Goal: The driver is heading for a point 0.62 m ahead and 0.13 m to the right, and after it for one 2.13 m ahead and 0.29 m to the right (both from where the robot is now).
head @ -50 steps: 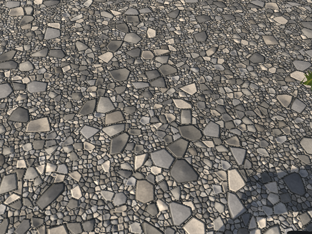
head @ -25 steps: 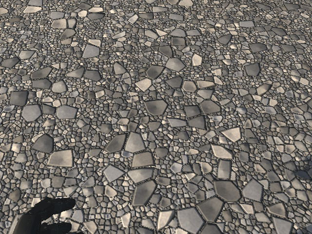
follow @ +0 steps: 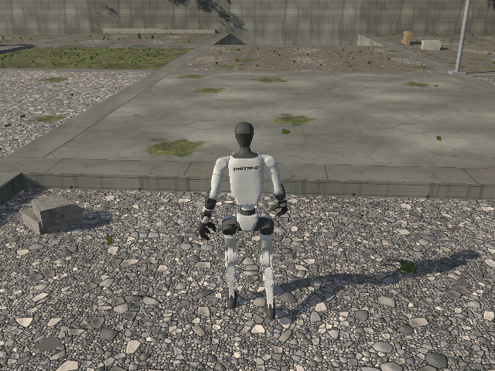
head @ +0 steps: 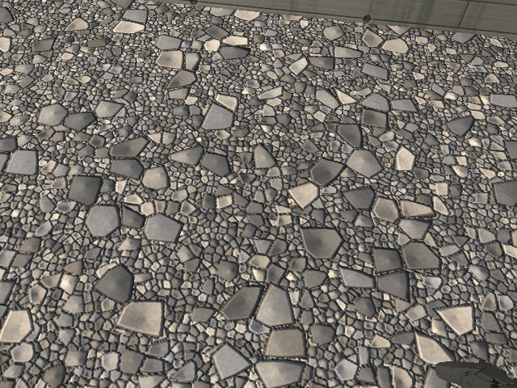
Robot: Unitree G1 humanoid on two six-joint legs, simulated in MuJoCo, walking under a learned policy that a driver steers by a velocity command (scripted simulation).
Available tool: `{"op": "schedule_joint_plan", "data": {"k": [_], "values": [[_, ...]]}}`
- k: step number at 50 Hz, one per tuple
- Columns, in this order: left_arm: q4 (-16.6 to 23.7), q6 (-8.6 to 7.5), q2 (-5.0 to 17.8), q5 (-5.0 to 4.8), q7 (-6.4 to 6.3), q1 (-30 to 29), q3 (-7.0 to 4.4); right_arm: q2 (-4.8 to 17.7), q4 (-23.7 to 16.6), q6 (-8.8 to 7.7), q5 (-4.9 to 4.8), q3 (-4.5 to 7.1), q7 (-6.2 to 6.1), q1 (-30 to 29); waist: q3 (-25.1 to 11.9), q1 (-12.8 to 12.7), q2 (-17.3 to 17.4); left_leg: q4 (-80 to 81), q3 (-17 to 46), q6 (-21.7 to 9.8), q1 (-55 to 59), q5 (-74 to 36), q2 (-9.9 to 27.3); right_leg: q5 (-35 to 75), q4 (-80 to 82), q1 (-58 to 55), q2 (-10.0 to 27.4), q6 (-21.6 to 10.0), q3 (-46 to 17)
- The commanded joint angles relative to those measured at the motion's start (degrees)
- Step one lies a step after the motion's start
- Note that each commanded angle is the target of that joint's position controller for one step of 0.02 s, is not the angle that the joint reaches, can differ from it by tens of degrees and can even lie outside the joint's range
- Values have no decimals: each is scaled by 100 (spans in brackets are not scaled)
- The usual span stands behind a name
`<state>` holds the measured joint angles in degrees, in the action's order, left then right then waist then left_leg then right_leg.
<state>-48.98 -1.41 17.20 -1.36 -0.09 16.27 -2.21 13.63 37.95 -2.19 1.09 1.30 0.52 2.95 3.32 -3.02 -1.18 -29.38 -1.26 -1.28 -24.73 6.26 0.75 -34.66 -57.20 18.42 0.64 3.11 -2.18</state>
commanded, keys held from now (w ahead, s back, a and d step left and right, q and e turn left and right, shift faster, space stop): e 0.48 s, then no key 0.12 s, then q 0.16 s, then w+q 0.16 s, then q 0.08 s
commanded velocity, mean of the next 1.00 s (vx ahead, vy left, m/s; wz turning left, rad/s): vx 0.07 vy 0.00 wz -0.20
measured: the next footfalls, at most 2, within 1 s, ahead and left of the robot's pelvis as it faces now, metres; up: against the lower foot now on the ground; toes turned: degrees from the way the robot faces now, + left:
right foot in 0.30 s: +0.07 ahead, -0.13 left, +0.00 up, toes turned -13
left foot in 0.74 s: +0.15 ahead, +0.09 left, +0.00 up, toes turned -20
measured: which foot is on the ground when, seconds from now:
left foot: down 0.00-0.30, up 0.32-0.72, down 0.74-0.96, up 0.98-1.00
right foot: up 0.00-0.28, down 0.30-1.00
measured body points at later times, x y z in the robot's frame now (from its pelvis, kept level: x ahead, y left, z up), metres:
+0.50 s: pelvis +0.04 -0.04 +0.02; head +0.07 -0.08 +0.46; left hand +0.23 +0.21 -0.07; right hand +0.12 -0.36 -0.11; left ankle +0.08 +0.12 -0.65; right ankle +0.03 -0.12 -0.73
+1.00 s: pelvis +0.09 -0.03 +0.00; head +0.10 -0.04 +0.45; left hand +0.27 +0.21 -0.10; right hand +0.13 -0.33 -0.12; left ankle +0.11 +0.10 -0.72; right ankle +0.03 -0.12 -0.73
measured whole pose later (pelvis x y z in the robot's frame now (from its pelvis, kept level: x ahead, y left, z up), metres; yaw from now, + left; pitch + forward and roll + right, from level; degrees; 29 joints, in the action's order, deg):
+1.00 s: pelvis +0.09 -0.03 +0.00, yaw -12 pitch +1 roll -1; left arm -43.3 -2.9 16.0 0.5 -0.9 12.2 -3.3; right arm 16.0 49.2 0.0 -1.2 3.5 -1.4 12.9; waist 0.3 -0.6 0.8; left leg -38.8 7.7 -0.2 -17.5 23.4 -1.6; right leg -18.8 -29.6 10.8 -2.4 -2.5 1.6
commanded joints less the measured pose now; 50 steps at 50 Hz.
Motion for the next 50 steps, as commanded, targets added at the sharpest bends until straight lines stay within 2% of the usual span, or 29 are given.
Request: {"op": "schedule_joint_plan", "data": {"k": [1, 4, 7, 9, 12, 14, 15, 16, 17, 18, 19, 20, 21, 24, 28, 30, 34, 36, 37, 38, 39, 40, 42, 43, 45, 47, 48, 49, 50], "values": [[317, 269, 657, 19, -177, 298, -215, 892, -69, 26, 6, 291, -52, 291, -1037, 187, 888, 1083, 1323, -1171, 1534, -1640, 1593, 326, -628, 993, 386, 209, -142], [381, 453, 498, 53, -260, 420, -249, 903, 4, 16, 69, 341, -127, -46, -870, 33, 988, 1435, 740, -1265, 788, -1002, 1511, 816, -422, 541, 333, 249, 125], [613, 491, 376, 82, -201, 0, -219, 940, 132, 42, 22, 379, -227, -101, -829, 147, 892, 1521, 436, -1259, 786, -487, 1575, 1274, 292, 417, 459, 97, 188], [746, 494, 419, 84, -129, -197, -224, 1029, 220, 91, 4, 414, -263, -55, -864, 216, 845, 1495, 370, -1263, 925, -417, 1689, 1408, 661, 287, 457, -1, 273], [856, 511, 520, 82, -15, -224, -268, 1163, 328, 166, -99, 460, -255, -52, -851, 171, 813, 1253, 275, -1123, 1151, -430, 1811, 1458, 1318, 6, 384, -205, 439], [767, 506, 547, 111, 40, 81, -322, 1148, 409, 225, -223, 472, -256, -100, -844, -28, 674, 727, -22, -766, 1045, -90, 1608, 2063, 2326, -579, 150, -456, 647], [746, 496, 723, 160, 27, 208, -391, 963, 540, 259, -242, 447, -252, 156, -688, -17, 235, 48, -339, -357, 736, 521, 1292, 2573, 2990, -873, 184, -679, 296], [882, 476, 1370, 154, -84, 213, -537, 636, 494, 285, -45, 374, -222, 364, -523, 226, -1478, -1643, -994, 305, -425, 2011, 498, 4294, 3653, -1345, 1495, -1245, -1586], [1052, 374, 1651, 313, -52, 130, -545, 780, 207, 283, 12, 408, -275, -252, -396, -33, -1778, -2811, -228, 484, -1298, 3280, -250, 4425, 4061, -987, 2194, -2248, -2870], [1098, 234, 1445, 382, -15, 13, -495, 944, 205, 293, -32, 465, -294, -389, -498, -49, -1142, -3450, 306, 409, -1377, 3030, -120, 4059, 4121, -938, 1983, -2233, -2549], [1120, 136, 1308, 301, -30, -253, -469, 974, 273, 308, -102, 503, -308, -246, -480, 143, -900, -3547, 456, 337, -1427, 2479, -25, 3851, 4037, -980, 1676, -1913, -2102], [1174, 114, 1127, 180, -58, -509, -434, 988, 426, 323, -85, 535, -351, -75, -537, 261, -591, -3476, 512, 346, -1436, 2095, 43, 3699, 3942, -1069, 1446, -1625, -1832], [1213, 122, 1005, 93, -97, -654, -387, 1036, 469, 322, -44, 561, -380, -28, -578, 312, -590, -3438, 535, 395, -1370, 1825, 55, 3936, 3884, -1086, 1355, -1513, -1687], [1258, 159, 916, 110, -186, -487, -347, 887, 500, 251, -112, 537, -345, 34, -905, 309, -540, -3295, 549, 527, -1115, 1398, -92, 4659, 3737, -1373, 1168, -1537, -1513], [1258, 217, 908, 116, -243, -427, -343, 736, 555, 230, -148, 443, -288, -53, -930, 167, -624, -2095, 522, 663, -762, 1191, -39, 4384, 3673, -1578, 1097, -1532, -1438], [1247, 247, 938, 155, -222, -474, -341, 754, 577, 227, -159, 418, -243, -60, -842, 114, -730, -1678, 472, 671, -333, 1255, -18, 4135, 3696, -1301, 1089, -1583, -1482], [1086, 235, 510, 237, -117, -709, -145, 713, 759, 205, -161, 346, -140, 199, -788, 139, -694, -619, 322, 570, 748, 1081, 147, 3965, 3637, -871, 1060, -1543, -1315], [902, 199, 444, 206, -70, -706, -89, 670, 852, 162, -120, 301, -81, 357, -607, 328, -485, 780, 227, 399, 1457, -115, 86, 3500, 3546, -635, 848, -1241, -1122], [826, 144, 477, 253, -64, -549, -89, 894, 827, 149, -57, 322, -88, 323, -599, 246, -309, 859, 539, 280, 1733, -732, 273, 3067, 3470, -552, 661, -980, -1045], [832, 93, 596, 359, -59, -343, -127, 1412, 742, 152, -50, 416, -123, 260, -629, -42, 306, 552, 1036, 42, 1785, -1948, 721, 2502, 3091, -474, 245, -730, -699], [847, 64, 501, 393, -78, -302, -115, 1443, 825, 177, -139, 433, -123, 186, -761, -173, 848, 542, 1167, -313, 1499, -1001, 719, 1859, 3068, -604, -183, -489, -197], [882, 69, 563, 373, -122, -649, -125, 1294, 812, 194, -204, 424, -108, 203, -645, 49, 914, 794, 1395, -493, 1136, 426, 664, 1447, 2813, -683, -322, -356, 90], [968, 86, 490, 204, -171, -940, -170, 1264, 914, 172, -222, 419, -121, 557, -262, 228, 1152, 1339, 2106, -764, 842, 2834, 824, 731, 2245, -225, -450, -370, 360], [1038, 56, 400, 142, -161, -977, -162, 1283, 934, 129, -221, 422, -124, 667, -4, 245, 1369, 1571, 2553, -899, 770, 3426, 961, 696, 2199, -8, -458, -417, 310], [1033, -113, 316, 83, -108, -860, -180, 1250, 887, 82, -259, 424, -168, 604, 95, 144, 1461, 1589, 2828, -952, 647, 3434, 986, 1010, 2551, -199, -313, -552, 122], [894, -263, 444, 105, -81, -443, -271, 1037, 611, 102, -272, 373, -209, 67, -46, -181, 988, 978, 2264, -591, -88, 2503, 486, 1375, 3240, -1332, 8, -714, -190], [823, -278, 691, 173, -109, -150, -357, 787, 435, 91, -256, 313, -228, -176, -169, -293, 269, -126, 1499, -251, -638, 1746, -30, 1354, 3637, -1924, 537, -876, -817], [746, -254, 1068, 214, -104, 106, -452, 691, 280, 61, -231, 289, -223, -114, -278, -200, -838, -1343, 793, 18, -1203, 1903, -470, 2206, 4126, -2303, 1500, -1337, -2075], [738, -231, 964, 247, -113, 90, -430, 940, 211, 40, -155, 361, -209, 3, -137, -76, -1040, -2330, 753, 158, -1721, 2849, -196, 4003, 4025, -2332, 2288, -1809, -2570]]}}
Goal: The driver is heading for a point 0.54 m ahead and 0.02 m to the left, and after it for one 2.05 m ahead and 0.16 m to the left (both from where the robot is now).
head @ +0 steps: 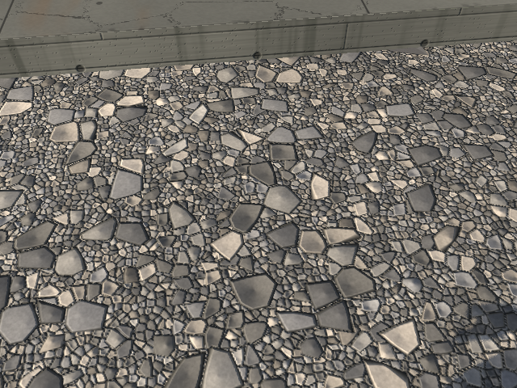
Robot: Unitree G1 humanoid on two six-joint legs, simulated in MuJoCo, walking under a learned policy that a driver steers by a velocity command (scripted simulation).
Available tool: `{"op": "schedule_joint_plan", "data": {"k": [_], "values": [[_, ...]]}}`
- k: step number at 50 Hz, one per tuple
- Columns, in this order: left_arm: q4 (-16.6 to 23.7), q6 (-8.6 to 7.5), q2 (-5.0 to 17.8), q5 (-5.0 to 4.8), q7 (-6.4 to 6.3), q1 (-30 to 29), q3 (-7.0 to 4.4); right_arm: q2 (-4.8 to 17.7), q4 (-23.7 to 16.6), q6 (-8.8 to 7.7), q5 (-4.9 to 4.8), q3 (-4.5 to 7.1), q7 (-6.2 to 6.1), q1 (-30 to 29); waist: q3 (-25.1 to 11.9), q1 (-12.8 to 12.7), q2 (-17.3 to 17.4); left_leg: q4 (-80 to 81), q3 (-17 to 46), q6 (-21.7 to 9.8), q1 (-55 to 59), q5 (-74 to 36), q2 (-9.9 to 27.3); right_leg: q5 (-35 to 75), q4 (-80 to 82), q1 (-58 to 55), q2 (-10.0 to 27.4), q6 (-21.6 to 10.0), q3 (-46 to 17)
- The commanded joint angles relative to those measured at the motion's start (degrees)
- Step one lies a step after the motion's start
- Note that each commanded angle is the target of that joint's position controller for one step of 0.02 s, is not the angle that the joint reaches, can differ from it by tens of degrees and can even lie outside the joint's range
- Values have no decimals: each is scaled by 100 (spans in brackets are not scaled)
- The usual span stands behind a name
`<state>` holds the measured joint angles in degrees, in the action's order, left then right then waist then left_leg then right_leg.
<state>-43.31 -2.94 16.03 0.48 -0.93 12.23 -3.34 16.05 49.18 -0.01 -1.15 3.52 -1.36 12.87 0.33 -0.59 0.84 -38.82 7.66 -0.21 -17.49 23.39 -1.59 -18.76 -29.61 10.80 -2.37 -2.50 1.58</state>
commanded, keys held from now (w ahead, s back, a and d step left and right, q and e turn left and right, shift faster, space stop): q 0.20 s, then no key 0.06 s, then e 0.02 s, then w+e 0.62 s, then w+q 0.08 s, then q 0.02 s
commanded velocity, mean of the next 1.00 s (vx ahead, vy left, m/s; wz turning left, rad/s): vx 0.29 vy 0.00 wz -0.07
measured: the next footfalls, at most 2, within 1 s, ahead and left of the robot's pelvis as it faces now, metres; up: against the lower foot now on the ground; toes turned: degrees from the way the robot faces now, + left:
left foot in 0.28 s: +0.15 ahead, +0.16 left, +0.00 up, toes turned +11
right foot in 0.86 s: +0.36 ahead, -0.12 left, +0.00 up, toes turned -9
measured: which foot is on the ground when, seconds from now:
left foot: up 0.00-0.26, down 0.28-0.86, up 0.88-1.00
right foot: down 0.00-0.28, up 0.30-0.84, down 0.86-1.00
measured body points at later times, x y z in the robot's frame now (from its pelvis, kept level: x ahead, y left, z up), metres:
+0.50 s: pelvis +0.10 +0.06 +0.01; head +0.12 +0.07 +0.46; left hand +0.16 +0.36 -0.11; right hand +0.26 -0.18 -0.10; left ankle +0.11 +0.15 -0.73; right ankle +0.12 -0.09 -0.65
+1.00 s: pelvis +0.31 -0.04 +0.00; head +0.34 -0.06 +0.45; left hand +0.46 +0.22 -0.10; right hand +0.38 -0.33 -0.13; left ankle +0.25 +0.14 -0.63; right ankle +0.32 -0.12 -0.73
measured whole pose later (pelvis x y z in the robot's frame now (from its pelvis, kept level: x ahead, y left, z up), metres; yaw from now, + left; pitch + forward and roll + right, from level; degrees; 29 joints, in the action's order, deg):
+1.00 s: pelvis +0.31 -0.04 +0.00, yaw -8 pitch +2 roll +1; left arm -41.6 -3.1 15.8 -0.5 1.5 14.8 -3.4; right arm 17.6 47.6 -5.3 -1.2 3.9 0.7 12.8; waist 1.6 0.1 1.6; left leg -68.3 -0.6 -0.3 -26.6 20.4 5.2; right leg -14.1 -31.3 19.8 -1.2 -3.7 2.4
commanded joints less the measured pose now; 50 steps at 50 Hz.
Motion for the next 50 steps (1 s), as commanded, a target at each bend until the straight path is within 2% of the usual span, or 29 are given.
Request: {"op": "schedule_joint_plan", "data": {"k": [1, 2, 4, 7, 9, 11, 13, 14, 15, 16, 17, 18, 19, 20, 23, 27, 33, 36, 39, 41, 42, 43, 44, 45, 46, 47, 48, 49, 50], "values": [[239, -61, 835, 49, -67, 406, -258, 834, -816, -162, 37, 216, 10, -728, 67, -189, -795, -2129, -10, 123, -2570, 1193, 201, 3724, 1031, -1709, 2603, -1361, -2589], [297, -23, 780, 23, -92, 238, -248, 757, -758, -105, -32, 229, 35, -587, -19, -77, -622, -2363, -77, 187, -2637, 969, 318, 4188, 914, -1784, 2433, -1214, -2051], [337, 97, 825, -79, -146, -2, -265, 542, -832, -2, -86, 176, 115, -828, 149, -139, -647, -1929, -401, 306, -2600, 286, 465, 4214, 1059, -1574, 2038, -878, -1147], [284, 245, 1000, -63, -228, 16, -320, 239, -1071, 42, -96, 54, 300, -1054, 26, -209, -830, -913, -859, 386, -1680, -675, 375, 4074, 1165, -1089, 1614, -711, -237], [286, 293, 1110, -90, -242, -17, -348, 330, -1187, 47, -75, 76, 404, -1085, -114, -197, -912, -283, -1094, 267, -1031, -981, 245, 4089, 1010, -893, 1576, -617, 85], [256, 272, 1191, -176, -223, 9, -364, 519, -1254, 62, -26, 156, 457, -969, -271, -99, -924, 171, -1204, 62, -473, -1109, 89, 4355, 593, -772, 1646, -534, 164], [227, 185, 1071, -263, -172, -72, -311, 762, -1077, 63, 34, 305, 403, -219, -616, 353, -649, 1079, -1247, -284, 853, -1916, -194, 4330, -535, -288, 1423, -256, 430], [147, 102, 873, -140, -103, 208, -226, 1053, -1029, 74, 75, 393, 284, 160, -867, 507, -115, 1334, -602, -569, 1992, -3383, 198, 3054, -1504, 594, 1130, 106, 575], [317, 45, 222, 226, 1, 413, 19, 1464, -1137, 75, 169, 390, 110, 302, -1453, 244, 1433, 964, 1501, -1482, 3294, -5692, 1988, -2105, -3342, 2134, 564, 460, 539], [112, 43, 682, -80, 81, 698, -85, 1279, -1076, 33, 184, 320, 147, 658, -2297, 515, 914, 1729, 2661, -2297, 2988, -3165, 2675, -2315, -4139, 2192, 341, 493, -440], [174, 77, 1024, -321, 115, 251, -192, 1091, -1005, -39, 87, 277, 189, 464, -1391, 574, 562, 2156, 2218, -2118, 2482, -1161, 2368, -1927, -4345, 2714, 568, 433, -431], [267, 99, 1020, -325, 109, -55, -201, 926, -914, -109, 15, 234, 191, 183, -729, 483, 518, 2412, 1799, -1724, 1931, 488, 2019, -1430, -4052, 2995, 762, 317, -352], [216, 135, 995, -231, 42, -160, -215, 856, -918, -168, 44, 198, 175, -137, -400, 360, 439, 2604, 1615, -1420, 1374, 946, 1824, -1042, -3827, 2896, 868, 274, -353], [190, 164, 984, -180, 6, -54, -229, 829, -915, -233, 96, 176, 171, -361, -160, 206, 578, 2834, 1354, -1316, 867, 867, 1683, -631, -3587, 2629, 941, 270, -431], [-27, 141, 765, -183, -18, 321, -222, 685, -826, -454, 189, 164, 127, -442, -148, 39, 559, 3224, 687, -1241, 673, 268, 1589, 226, -3424, 2428, 935, 283, -536], [18, 110, 611, -170, -18, 91, -217, 726, -643, -567, 202, 199, 76, -255, -9, 99, 338, 3442, 108, -1201, 1011, -138, 1692, 940, -2825, 2975, 970, 443, -755], [176, 98, 379, -156, 92, -309, -132, 912, -454, -532, 144, 275, 48, -48, 237, 270, 326, 3513, -711, -1110, 1268, -633, 1821, 1412, -1769, 3032, 1032, 552, -491], [358, 89, 293, -156, 180, -626, -65, 997, -349, -470, 102, 327, 69, 158, 375, 412, 306, 3375, -1098, -1023, 1443, -806, 1889, 1261, -1238, 2888, 1016, 401, -227], [550, 115, 343, -179, 279, -767, -47, 1062, -286, -387, 22, 378, 117, 260, 458, 434, 357, 3089, -1310, -909, 1673, -886, 2004, 767, -947, 2696, 964, 148, -22], [586, 123, 445, -184, 322, -537, -90, 1136, -300, -317, -38, 405, 130, 163, 369, 243, 344, 2589, -1462, -788, 1703, -1357, 2025, 443, -762, 2206, 758, -87, 251], [467, 120, 549, -180, 320, -14, -174, 1147, -341, -284, -58, 399, 124, -33, 117, -114, 291, 1811, -1737, -632, 1459, -2373, 1861, 552, -460, 1361, 460, -235, 518], [188, 126, 920, -208, 276, 893, -394, 927, -354, -272, 2, 320, 123, 43, -439, -500, 16, 349, -2097, -409, 1025, -3461, 1499, 624, -303, -24, 66, -428, 607], [25, 162, 1632, -257, 167, 1897, -633, 574, -554, -305, 214, 165, 115, 25, -919, -833, -1109, -1903, -2298, 24, -417, -2154, 1089, 504, 62, -1496, 1043, -891, -1125], [227, 65, 2146, -203, 188, 1694, -627, 47, -900, -487, 295, 0, 131, 184, -1440, -303, -2152, -3510, -1200, 331, -2539, 1152, -56, -834, 1152, -2702, 2096, -1878, -4470], [326, -46, 1470, -169, 237, 1593, -446, 703, -779, -659, -16, 113, 194, -220, -1432, -649, -1106, -3956, -440, 183, -3152, 771, 227, -869, 1681, -2741, 2348, -1769, -4453], [321, -106, 1150, -119, 240, 1392, -342, 852, -809, -742, -180, 154, 236, -368, -932, -557, -987, -3864, -516, -39, -3416, 235, 539, -299, 1485, -2360, 2259, -1545, -3587], [383, -113, 932, -121, 233, 1044, -269, 800, -703, -756, -99, 136, 207, -361, -685, -390, -546, -3526, -534, -136, -3147, -246, 856, 305, 1351, -1733, 2036, -1319, -2832], [455, -106, 729, -74, 216, 667, -191, 769, -624, -724, 4, 153, 198, -353, -443, -214, -505, -3077, -496, -152, -2776, -639, 1043, 931, 1425, -1120, 1806, -1174, -2227], [530, -117, 614, 10, 193, 413, -131, 743, -532, -635, 5, 165, 227, -210, -334, -39, -641, -2934, -490, -135, -2359, -906, 1118, 1828, 1560, -707, 1668, -1073, -1772]]}}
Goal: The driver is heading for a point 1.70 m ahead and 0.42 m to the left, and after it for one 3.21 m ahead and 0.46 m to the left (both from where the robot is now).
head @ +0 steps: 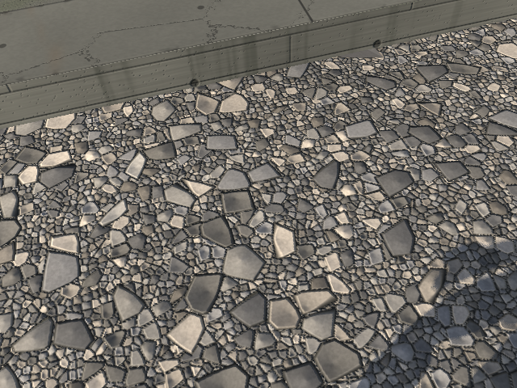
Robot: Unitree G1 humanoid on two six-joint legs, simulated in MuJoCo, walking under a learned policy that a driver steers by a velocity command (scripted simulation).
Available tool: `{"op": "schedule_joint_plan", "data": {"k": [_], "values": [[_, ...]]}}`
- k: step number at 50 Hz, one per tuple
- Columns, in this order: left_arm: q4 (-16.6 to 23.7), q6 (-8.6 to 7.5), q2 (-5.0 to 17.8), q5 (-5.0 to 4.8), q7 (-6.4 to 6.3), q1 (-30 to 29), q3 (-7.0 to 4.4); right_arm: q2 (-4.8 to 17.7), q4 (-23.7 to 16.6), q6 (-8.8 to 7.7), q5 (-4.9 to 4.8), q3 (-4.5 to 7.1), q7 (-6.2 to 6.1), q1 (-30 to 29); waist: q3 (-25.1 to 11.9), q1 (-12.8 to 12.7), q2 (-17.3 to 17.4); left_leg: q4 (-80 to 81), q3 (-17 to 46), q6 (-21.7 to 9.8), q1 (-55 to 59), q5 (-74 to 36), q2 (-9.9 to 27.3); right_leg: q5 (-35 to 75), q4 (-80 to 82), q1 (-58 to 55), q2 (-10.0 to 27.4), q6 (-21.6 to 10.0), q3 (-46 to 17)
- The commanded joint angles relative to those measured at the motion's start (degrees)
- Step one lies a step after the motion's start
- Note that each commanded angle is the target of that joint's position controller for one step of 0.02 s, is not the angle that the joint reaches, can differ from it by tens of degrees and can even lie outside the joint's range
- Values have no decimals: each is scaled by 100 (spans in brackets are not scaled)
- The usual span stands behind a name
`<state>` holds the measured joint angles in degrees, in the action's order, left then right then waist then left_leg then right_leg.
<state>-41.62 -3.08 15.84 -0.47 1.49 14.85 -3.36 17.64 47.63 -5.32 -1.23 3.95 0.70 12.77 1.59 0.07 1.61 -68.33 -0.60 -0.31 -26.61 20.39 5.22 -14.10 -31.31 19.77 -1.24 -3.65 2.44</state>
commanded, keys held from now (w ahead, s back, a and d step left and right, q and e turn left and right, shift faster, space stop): q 0.76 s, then no key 0.24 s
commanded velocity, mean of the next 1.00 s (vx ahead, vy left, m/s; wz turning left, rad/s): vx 0.10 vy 0.00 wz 0.37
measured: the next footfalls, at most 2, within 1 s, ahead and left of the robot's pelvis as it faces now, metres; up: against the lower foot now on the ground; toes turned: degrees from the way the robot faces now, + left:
left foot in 0.32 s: +0.34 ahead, +0.09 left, +0.00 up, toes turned +7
right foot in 0.76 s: +0.38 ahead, -0.13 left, +0.00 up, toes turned +27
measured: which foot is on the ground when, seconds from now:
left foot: up 0.00-0.30, down 0.32-0.76, up 0.78-1.00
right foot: down 0.00-0.32, up 0.34-0.74, down 0.76-1.00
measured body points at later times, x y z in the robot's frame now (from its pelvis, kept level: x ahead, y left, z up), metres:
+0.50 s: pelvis +0.21 +0.01 -0.01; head +0.26 +0.02 +0.44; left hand +0.33 +0.30 -0.11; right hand +0.40 -0.25 -0.10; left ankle +0.30 +0.09 -0.73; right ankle +0.18 -0.14 -0.65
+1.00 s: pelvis +0.28 -0.04 +0.01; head +0.32 -0.05 +0.46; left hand +0.27 +0.26 -0.09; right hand +0.55 -0.22 -0.10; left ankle +0.19 +0.08 -0.67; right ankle +0.35 -0.15 -0.73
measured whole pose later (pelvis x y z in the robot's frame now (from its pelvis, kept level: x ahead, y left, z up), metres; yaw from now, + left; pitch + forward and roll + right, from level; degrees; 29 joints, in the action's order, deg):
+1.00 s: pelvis +0.28 -0.04 +0.01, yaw +27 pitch +2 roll +2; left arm -40.0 -0.1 14.2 0.7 -1.8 12.0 -3.0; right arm 18.0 37.8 3.5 -0.7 5.0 -1.4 9.1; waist 1.7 -1.5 1.7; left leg -55.0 5.9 5.1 -25.6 25.7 -3.3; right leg -12.9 -27.7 16.4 1.9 -0.1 -1.3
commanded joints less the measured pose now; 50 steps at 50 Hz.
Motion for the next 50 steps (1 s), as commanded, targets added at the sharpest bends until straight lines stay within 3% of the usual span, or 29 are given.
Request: {"op": "schedule_joint_plan", "data": {"k": [1, 3, 5, 8, 10, 13, 15, 16, 17, 18, 19, 20, 21, 22, 24, 26, 29, 34, 37, 38, 39, 40, 41, 42, 43, 45, 47, 50], "values": [[359, -138, 660, 134, -72, 47, -132, 517, -280, -17, 20, 117, 39, -47, -440, -4, -704, 107, 270, -69, -1215, -760, 376, 2418, 1778, -1423, 1479, -918, -1480], [315, -191, 737, 144, -133, -28, -152, 372, -184, 114, 40, 92, 35, 111, -350, 126, -499, 477, 193, 61, -1055, -1044, 214, 3806, 1836, -1248, 1325, -824, -739], [283, -196, 723, 153, -215, -156, -143, 216, -275, 136, 55, 36, 22, -116, -177, 114, -492, 1447, 132, 138, -884, -1687, 13, 4066, 1957, -1063, 1078, -627, -81], [155, -158, 740, 158, -341, -36, -134, 8, -486, 84, 84, -58, 112, -718, -128, -182, -561, 2986, -89, 130, -468, -2841, -256, 3992, 1981, -1194, 961, -344, 416], [53, -93, 832, 126, -397, 29, -168, 84, -613, 71, 71, -39, 208, -822, -175, -237, -594, 3367, -117, 97, -437, -2973, -333, 3994, 1878, -1577, 1150, -340, 416], [44, 77, 897, 55, -470, -184, -225, 316, -723, 66, 106, 56, 342, -632, -224, -81, -650, 3552, -175, -96, -471, -2308, -464, 4568, 1232, -2098, 1384, -355, 417], [129, 203, 917, 24, -535, -364, -252, 515, -642, 79, 126, 164, 371, -2, -474, 200, -681, 3614, -363, -274, 54, -1816, -752, 5357, 204, -2176, 1355, -265, 460], [181, 252, 874, 14, -541, -451, -234, 692, -538, 67, 126, 265, 321, 569, -743, 496, -482, 4097, -349, -453, 810, -2248, -921, 5102, -800, -1982, 1094, -73, 580], [301, 224, 811, 104, -508, -380, -185, 1054, -597, 73, 174, 355, 197, 969, -1197, 662, 221, 4222, 730, -844, 2082, -4316, -224, 3305, -2383, -1037, 609, 276, 609], [397, 190, 91, 338, -382, 355, 5, 1435, -735, 90, 210, 394, 102, 793, -1808, -31, 1469, 3709, 2775, -2035, 3836, -6542, 1170, -2470, -4424, 971, -502, 710, 164], [346, 125, 472, 148, -264, 403, -1, 1228, -904, 126, 228, 335, 95, 655, -2713, 192, 915, 4347, 3899, -2558, 4093, -4884, 1477, -2518, -5308, 1423, -551, 712, -1001], [438, 116, 798, -36, -226, -108, -79, 996, -1118, 186, 150, 306, 67, 168, -2049, 272, 394, 4644, 3355, -2303, 3463, -3592, 1257, -2033, -5235, 1720, -245, 612, -1097], [512, 147, 842, 3, -262, -427, -100, 720, -1177, 270, 35, 223, 12, -150, -1402, 171, -191, 4867, 2945, -1964, 2686, -2574, 1008, -1619, -4860, 1803, -34, 590, -985], [536, 218, 834, 76, -316, -585, -114, 572, -1231, 344, -13, 161, -34, -329, -963, 81, -354, 5058, 2686, -1768, 1910, -1977, 835, -1368, -4414, 1678, 131, 610, -939], [588, 323, 713, 109, -346, -488, -118, 608, -1294, 441, 92, 182, -80, -473, -577, -132, 92, 5281, 2297, -1528, 952, -1487, 374, -1157, -3428, 1093, 179, 641, -828], [514, 303, 483, 115, -382, -342, -57, 752, -1325, 495, 152, 257, -136, -410, -674, -125, 316, 5180, 2039, -1494, 817, -2176, 205, -1172, -2631, 821, 90, 757, -657], [467, 283, 457, 104, -412, -366, -46, 919, -1382, 592, 92, 340, -225, -383, -1045, -28, 367, 5013, 2054, -1405, 892, -2000, 147, -675, -1953, 547, 71, 885, -708], [534, 197, 520, 45, -350, -558, -107, 868, -1503, 752, 75, 339, -236, -472, -937, 120, 685, 4899, 2552, -1156, 947, -823, 61, -456, -1020, 368, -21, 820, -753], [435, 81, 547, 27, -269, -213, -183, 785, -1569, 828, 5, 306, -241, -572, -886, -113, 762, 4464, 2671, -877, 900, -947, -131, 160, 504, -377, -66, 580, -606], [417, 70, 821, 92, -282, -57, -274, 608, -1581, 835, 5, 254, -252, -429, -905, -107, 442, 3993, 2436, -607, 507, -430, -413, 296, 972, -918, 543, 353, -1051], [479, 118, 1419, 262, -309, -195, -398, 332, -1716, 803, 31, 187, -239, -340, -690, 165, -1165, 2837, 1306, -234, -495, 754, -1240, 855, 1350, -1151, 1804, -371, -2494], [556, 118, 1270, 424, -292, -312, -378, 668, -1741, 697, 109, 287, -211, -365, -622, 91, -1873, 1345, 942, 48, -857, 1577, -1335, 1532, 1540, -848, 2450, -1130, -3456], [685, 104, 971, 367, -319, -526, -289, 933, -1577, 667, 110, 384, -189, -184, -629, 138, -1326, 490, 1133, 164, -817, 1313, -1175, 1766, 1390, -789, 2322, -1174, -3108], [699, 108, 798, 256, -335, -706, -246, 905, -1389, 702, 71, 401, -197, -57, -559, 210, -930, 143, 1076, 264, -800, 1009, -1157, 1914, 1192, -794, 1930, -913, -2461], [697, 120, 712, 143, -338, -772, -216, 762, -1291, 754, 82, 368, -233, 10, -527, 210, -790, -84, 1033, 366, -875, 777, -1130, 2029, 1053, -942, 1660, -725, -2084], [635, 163, 665, 88, -341, -658, -168, 450, -1294, 811, 60, 254, -235, -91, -470, 111, -809, -57, 888, 509, -789, 550, -1130, 2532, 1000, -986, 1441, -728, -1624], [570, 208, 642, 116, -348, -516, -162, 270, -1391, 804, 24, 162, -235, -362, -552, -18, -1046, 738, 683, 590, -625, 469, -1005, 2619, 952, -1296, 1325, -751, -1392], [503, 270, 742, 96, -339, -474, -189, 70, -1458, 798, 55, 38, -187, -572, -689, -149, -1400, 2284, 311, 587, 323, 666, -692, 2577, 898, -1277, 1321, -781, -1259]]}}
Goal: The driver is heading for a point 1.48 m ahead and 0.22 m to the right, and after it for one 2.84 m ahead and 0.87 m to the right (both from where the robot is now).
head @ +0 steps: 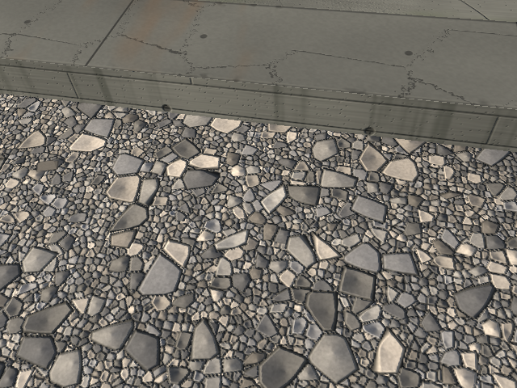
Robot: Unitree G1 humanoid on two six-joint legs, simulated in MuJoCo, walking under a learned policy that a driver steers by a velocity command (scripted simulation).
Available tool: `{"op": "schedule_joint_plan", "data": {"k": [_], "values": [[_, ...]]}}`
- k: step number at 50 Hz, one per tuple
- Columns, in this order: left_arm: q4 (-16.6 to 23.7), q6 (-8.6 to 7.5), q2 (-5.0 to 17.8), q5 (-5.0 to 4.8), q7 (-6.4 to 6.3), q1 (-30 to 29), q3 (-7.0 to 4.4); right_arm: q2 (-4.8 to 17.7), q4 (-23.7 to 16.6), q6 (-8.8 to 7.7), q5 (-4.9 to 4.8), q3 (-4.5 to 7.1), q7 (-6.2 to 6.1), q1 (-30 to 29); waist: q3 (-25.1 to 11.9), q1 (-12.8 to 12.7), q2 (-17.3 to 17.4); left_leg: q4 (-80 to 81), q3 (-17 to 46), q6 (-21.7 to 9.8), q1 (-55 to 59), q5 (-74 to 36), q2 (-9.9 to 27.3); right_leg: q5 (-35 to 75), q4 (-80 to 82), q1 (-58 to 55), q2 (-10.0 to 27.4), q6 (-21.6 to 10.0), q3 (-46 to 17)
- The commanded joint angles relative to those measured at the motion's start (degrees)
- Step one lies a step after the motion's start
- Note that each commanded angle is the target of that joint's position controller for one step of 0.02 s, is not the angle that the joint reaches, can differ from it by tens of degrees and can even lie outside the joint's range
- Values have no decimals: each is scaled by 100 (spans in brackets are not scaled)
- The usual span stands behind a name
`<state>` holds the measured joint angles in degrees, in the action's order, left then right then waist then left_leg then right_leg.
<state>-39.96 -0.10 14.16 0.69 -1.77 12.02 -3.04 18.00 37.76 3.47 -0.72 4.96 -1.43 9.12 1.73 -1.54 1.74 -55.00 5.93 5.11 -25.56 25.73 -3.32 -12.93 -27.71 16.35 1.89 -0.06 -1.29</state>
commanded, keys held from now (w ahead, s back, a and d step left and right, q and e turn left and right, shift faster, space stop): no key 0.22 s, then e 0.54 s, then no key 0.18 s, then w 0.06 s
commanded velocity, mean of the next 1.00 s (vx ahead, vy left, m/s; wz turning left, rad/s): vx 0.01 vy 0.00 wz -0.22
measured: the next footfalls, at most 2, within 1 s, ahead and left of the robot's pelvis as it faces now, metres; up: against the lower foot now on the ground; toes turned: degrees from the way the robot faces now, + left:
left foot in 0.10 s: +0.02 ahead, +0.14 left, +0.00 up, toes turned -2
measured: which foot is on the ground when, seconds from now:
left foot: up 0.00-0.08, down 0.10-0.58, up 0.60-1.00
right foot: down 0.00-1.00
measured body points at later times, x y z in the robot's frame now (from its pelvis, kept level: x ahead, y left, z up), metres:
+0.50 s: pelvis +0.00 +0.01 -0.01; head +0.02 +0.00 +0.44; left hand +0.13 +0.29 -0.12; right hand +0.12 -0.26 -0.12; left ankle -0.02 +0.14 -0.74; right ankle -0.01 -0.10 -0.72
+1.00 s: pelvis +0.00 -0.02 +0.00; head +0.02 -0.04 +0.45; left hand +0.24 +0.19 -0.08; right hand +0.05 -0.33 -0.12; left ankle +0.06 +0.14 -0.71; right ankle +0.00 -0.10 -0.74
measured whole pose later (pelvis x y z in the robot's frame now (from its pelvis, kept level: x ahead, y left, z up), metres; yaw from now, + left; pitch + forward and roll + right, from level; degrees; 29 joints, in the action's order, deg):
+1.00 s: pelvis +0.00 -0.02 +0.00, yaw -18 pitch +1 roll +1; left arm -36.2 1.3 15.8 0.5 -1.1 9.8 -2.2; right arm 16.5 42.7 0.9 -0.5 4.3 -2.2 9.4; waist 1.5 -0.7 0.9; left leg -44.1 4.0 5.1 -22.3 20.6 1.2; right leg -12.0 -27.1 15.8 -5.7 -4.7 -6.5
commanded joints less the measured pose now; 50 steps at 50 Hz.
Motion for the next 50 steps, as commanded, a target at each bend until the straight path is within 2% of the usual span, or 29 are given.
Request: {"op": "schedule_joint_plan", "data": {"k": [1, 3, 4, 5, 6, 7, 8, 9, 11, 13, 15, 19, 21, 23, 25, 27, 28, 29, 30, 31, 32, 33, 34, 36, 41, 44, 47, 48, 50], "values": [[297, -7, 982, -42, 1, -98, -242, 97, -460, -82, -18, -52, 41, -215, -691, -49, -1499, 1342, -459, 29, 431, 63, 165, 2451, 526, -933, 1051, -1181, -955], [249, 21, 1009, -117, 21, -88, -235, 170, -322, -91, -28, -18, 65, 7, -625, 48, -1435, 2543, -608, -109, 960, -736, 140, 2348, 392, -833, 1037, -1130, -993], [195, 13, 933, -170, 30, -30, -203, 153, -223, -104, 0, -23, 77, 157, -549, 144, -1313, 3452, -642, -252, 1387, -1474, 116, 2209, 332, -664, 954, -978, -942], [107, -44, 862, -162, 46, 222, -172, 296, -234, -110, 51, -16, 66, 175, -594, 89, -1097, 3702, -317, -439, 1962, -2044, 323, 1825, 320, -323, 885, -679, -913], [130, -127, 687, 1, 90, 290, -104, 618, -284, -109, 107, 27, 19, 287, -864, -16, -327, 3453, 403, -667, 2603, -3313, 1019, 1036, -151, 113, 572, -294, -548], [162, -213, 366, 96, 130, 422, -8, 681, -183, -101, 184, 19, 21, -13, -849, -351, 863, 3137, 630, -1148, 2088, -3328, 1377, -148, 48, 111, 148, 61, -41], [146, -221, 574, 166, 116, 28, -24, 217, -290, -144, 182, -71, 77, -221, -732, -72, 627, 3239, 598, -1243, 1628, -2476, 1230, -73, 75, -276, 165, 271, -38], [132, -219, 667, 135, 123, -188, -60, 74, -221, -186, 227, -117, 101, -186, -591, 3, 461, 3272, 478, -1066, 1514, -1912, 1015, 191, 102, -345, 124, 317, -4], [74, -160, 673, 89, 85, -207, -76, 213, -143, -269, 199, -96, 102, -108, -312, 60, 398, 3294, 369, -872, 1287, -1697, 846, 439, 66, -375, 103, 296, 18], [-21, -128, 626, 18, 90, -96, -61, 131, -36, -322, 196, -127, 68, 23, -153, 59, 359, 3263, 181, -767, 1292, -1608, 749, 538, 147, -289, 127, 222, -79], [-4, -111, 722, -42, 76, -193, -94, 298, -29, -313, 173, -65, 9, 83, -42, 133, 295, 3232, 157, -801, 1411, -1642, 783, 557, -43, 30, 47, 177, -69], [122, -43, 765, -111, 59, -204, -155, 570, -29, -232, 121, 73, -108, 204, -55, 180, 566, 3373, 505, -1290, 1555, -1982, 1428, 83, -833, 633, -78, 200, 41], [189, 6, 726, -115, 90, -144, -178, 553, -96, -225, 114, 94, -146, 103, -133, 187, 800, 3362, 725, -1611, 1517, -2436, 1852, -867, -1569, 849, -57, 175, 90], [283, 54, 690, -141, 155, -171, -200, 550, -149, -263, 105, 103, -169, -18, -143, 216, 747, 3270, 840, -1877, 1617, -3251, 2227, -1820, -2274, 1201, 69, 123, 63], [317, 92, 649, -167, 222, -96, -192, 658, -158, -273, 45, 150, -170, -204, -241, 158, 539, 3075, 574, -1815, 1669, -3803, 2235, -1663, -2045, 1072, 144, 70, 154], [234, 101, 668, -177, 288, 237, -216, 688, -170, -211, -49, 167, -184, -462, -420, -39, 523, 2630, 47, -1490, 1482, -3749, 1959, -625, -1076, 343, -50, -37, 456], [209, 92, 767, -154, 298, 376, -264, 593, -103, -184, -77, 150, -181, -335, -466, -80, 355, 2175, -281, -1213, 1269, -3218, 1702, 111, -417, -124, -203, -153, 426], [298, 73, 1226, -106, 247, 448, -399, 390, -47, -193, 6, 115, -159, 36, -536, 45, -763, 890, -906, -689, 578, -1794, 1130, 1734, 316, -787, 333, -469, -764], [477, 12, 1924, -8, 235, 509, -520, 86, -436, -209, 209, -11, -183, -336, -498, 20, -2259, -583, -953, -166, -1050, 1234, 75, 3158, 863, -1230, 1859, -1704, -3299], [522, -97, 1542, 126, 266, 731, -384, 305, -391, -237, 143, 43, -199, -488, -970, -244, -1434, -1526, -64, -193, -1087, 1573, 151, 2986, 909, -1398, 2015, -2136, -3433], [553, -168, 1408, 112, 260, 456, -332, 419, -326, -229, 48, 78, -181, -405, -765, -73, -1003, -1825, 15, -242, -1221, 1140, 274, 2813, 763, -1259, 1798, -1933, -2830], [591, -167, 1358, -4, 216, 189, -337, 479, -195, -223, 62, 113, -190, -313, -644, 40, -562, -1716, 3, -248, -1277, 624, 387, 2385, 697, -1181, 1451, -1597, -2368], [628, -125, 1286, -104, 158, -19, -306, 528, -149, -221, 99, 142, -217, -327, -573, 93, -449, -1484, 34, -219, -1319, 196, 472, 2192, 684, -1132, 1270, -1372, -2144], [681, -51, 1200, -117, 81, -74, -248, 439, -79, -226, 83, 140, -186, -201, -668, 184, -638, -1404, -50, -109, -890, -305, 364, 2321, 743, -898, 949, -1257, -1824], [742, 19, 1105, -90, -11, -6, -222, 313, 1, -239, 41, 83, -174, -246, -711, 69, -766, -378, -77, 74, -842, -664, 353, 1757, 830, -1188, 851, -1264, -1770], [741, 63, 1079, -39, -20, -80, -206, 295, 18, -261, 35, 60, -154, -309, -587, 8, -935, 274, -110, 109, -461, -677, 440, 1096, 905, -895, 781, -1268, -1803], [725, 90, 1079, 2, 26, -164, -194, 316, 31, -315, 27, 46, -114, -314, -431, -60, -1005, 832, -181, 57, -27, -514, 474, 663, 923, -579, 761, -1335, -1912], [701, 94, 1038, -3, 43, -140, -177, 323, 43, -344, 22, 37, -88, -257, -512, -78, -978, 1055, -222, 20, 147, -505, 483, 10, 993, -540, 733, -1347, -1972], [628, 98, 1060, -33, 74, -87, -163, 335, 38, -426, 2, 17, -19, -250, -400, -133, -1096, 1441, -409, -77, 368, -374, 396, -1313, 1197, -383, 723, -1369, -2233]]}}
